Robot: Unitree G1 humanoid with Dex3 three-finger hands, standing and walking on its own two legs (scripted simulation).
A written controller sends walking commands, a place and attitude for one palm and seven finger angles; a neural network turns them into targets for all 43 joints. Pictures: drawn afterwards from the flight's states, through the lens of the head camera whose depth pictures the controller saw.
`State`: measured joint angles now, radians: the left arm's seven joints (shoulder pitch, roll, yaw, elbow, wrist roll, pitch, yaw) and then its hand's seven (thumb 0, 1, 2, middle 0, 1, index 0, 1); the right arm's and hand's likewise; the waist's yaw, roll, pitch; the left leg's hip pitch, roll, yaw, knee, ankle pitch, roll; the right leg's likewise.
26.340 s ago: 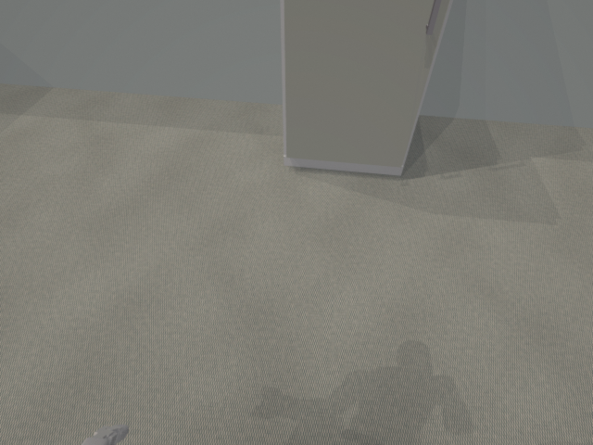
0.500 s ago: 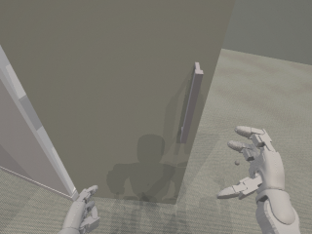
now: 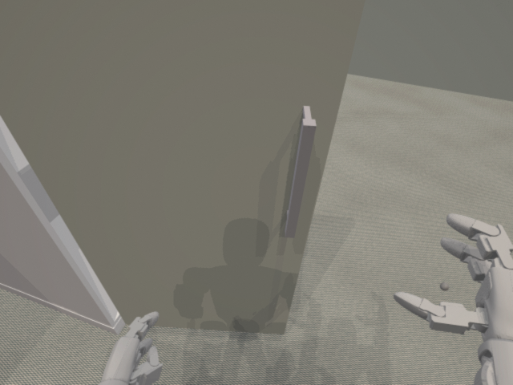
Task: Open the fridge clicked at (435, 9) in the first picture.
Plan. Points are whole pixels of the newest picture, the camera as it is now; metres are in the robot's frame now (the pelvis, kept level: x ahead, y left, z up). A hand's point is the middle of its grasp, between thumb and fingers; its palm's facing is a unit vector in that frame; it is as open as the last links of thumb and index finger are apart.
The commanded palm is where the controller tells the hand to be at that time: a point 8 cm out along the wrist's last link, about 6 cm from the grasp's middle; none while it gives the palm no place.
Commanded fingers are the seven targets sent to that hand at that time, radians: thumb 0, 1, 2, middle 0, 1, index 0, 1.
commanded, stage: draw the hand back to the body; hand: right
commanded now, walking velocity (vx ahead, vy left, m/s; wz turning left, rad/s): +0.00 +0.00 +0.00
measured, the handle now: (297, 179) +0.44 -0.08 +0.10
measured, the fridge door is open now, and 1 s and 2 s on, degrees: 74 74 74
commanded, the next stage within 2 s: step back with the hand held close in 0.74 s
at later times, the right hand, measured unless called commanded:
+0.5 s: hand (503, 287) +0.19 -0.29 +0.16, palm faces +0.52 +0.79 -0.34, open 7.8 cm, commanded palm +0.14 -0.31 +0.17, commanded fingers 0.00 -0.90 -0.90 0.20 0.30 0.20 0.30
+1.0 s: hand (493, 281) +0.20 -0.27 +0.16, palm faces +0.48 +0.79 -0.37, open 7.5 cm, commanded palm +0.14 -0.30 +0.18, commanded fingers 0.00 -0.90 -0.90 0.20 0.30 0.20 0.30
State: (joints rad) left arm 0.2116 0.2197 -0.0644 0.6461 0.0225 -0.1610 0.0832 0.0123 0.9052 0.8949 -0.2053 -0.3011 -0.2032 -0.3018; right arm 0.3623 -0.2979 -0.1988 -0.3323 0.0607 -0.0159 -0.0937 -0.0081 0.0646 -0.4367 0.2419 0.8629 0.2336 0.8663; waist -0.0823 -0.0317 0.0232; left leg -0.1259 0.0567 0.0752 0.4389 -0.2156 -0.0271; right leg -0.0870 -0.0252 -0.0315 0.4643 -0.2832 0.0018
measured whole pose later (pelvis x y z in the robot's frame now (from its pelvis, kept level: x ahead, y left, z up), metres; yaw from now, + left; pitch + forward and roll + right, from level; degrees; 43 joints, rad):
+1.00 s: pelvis +0.00 +0.00 +0.00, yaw +0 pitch -2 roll +1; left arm 0.18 0.23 -0.03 0.62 0.03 -0.10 0.07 0.01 0.91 0.89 -0.21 -0.30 -0.20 -0.30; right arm 0.41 -0.34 -0.38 -0.39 0.05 -0.11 -0.11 0.02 -0.89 -0.90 0.21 0.30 0.20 0.31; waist -0.05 -0.03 0.01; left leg -0.17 0.04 0.08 0.40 -0.18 -0.03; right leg -0.16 -0.04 -0.03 0.48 -0.28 0.00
